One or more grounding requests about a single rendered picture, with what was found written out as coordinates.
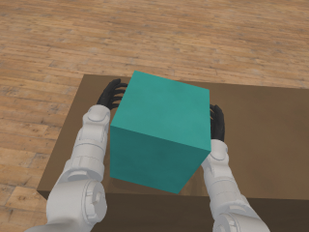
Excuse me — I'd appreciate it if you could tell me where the carton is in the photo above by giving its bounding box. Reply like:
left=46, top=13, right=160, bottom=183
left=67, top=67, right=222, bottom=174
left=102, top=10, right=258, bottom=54
left=110, top=71, right=211, bottom=194

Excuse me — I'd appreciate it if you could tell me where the right robot forearm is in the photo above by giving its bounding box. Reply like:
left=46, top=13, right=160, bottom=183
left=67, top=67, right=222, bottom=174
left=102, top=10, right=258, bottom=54
left=201, top=139, right=261, bottom=220

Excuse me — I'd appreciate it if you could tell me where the left robot hand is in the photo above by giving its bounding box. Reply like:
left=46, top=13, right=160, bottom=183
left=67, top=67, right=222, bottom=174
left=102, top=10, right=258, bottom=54
left=97, top=78, right=128, bottom=110

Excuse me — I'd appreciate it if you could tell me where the right robot hand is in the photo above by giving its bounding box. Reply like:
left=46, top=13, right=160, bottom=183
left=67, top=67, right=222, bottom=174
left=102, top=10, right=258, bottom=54
left=210, top=104, right=225, bottom=142

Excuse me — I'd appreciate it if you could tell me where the right robot upper arm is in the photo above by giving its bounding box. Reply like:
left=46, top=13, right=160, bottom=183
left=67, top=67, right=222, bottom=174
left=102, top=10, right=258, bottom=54
left=212, top=212, right=270, bottom=232

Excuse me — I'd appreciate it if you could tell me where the left robot forearm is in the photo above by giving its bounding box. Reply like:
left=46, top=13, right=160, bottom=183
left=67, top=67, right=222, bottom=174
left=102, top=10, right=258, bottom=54
left=46, top=104, right=111, bottom=219

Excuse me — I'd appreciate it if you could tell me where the pedestal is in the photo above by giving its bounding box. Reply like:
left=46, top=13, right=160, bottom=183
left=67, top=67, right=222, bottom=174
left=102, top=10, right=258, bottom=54
left=36, top=73, right=309, bottom=232

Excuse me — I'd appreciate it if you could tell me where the left robot upper arm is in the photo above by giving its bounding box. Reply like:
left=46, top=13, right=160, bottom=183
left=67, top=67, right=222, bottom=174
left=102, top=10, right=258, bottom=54
left=24, top=179, right=107, bottom=232

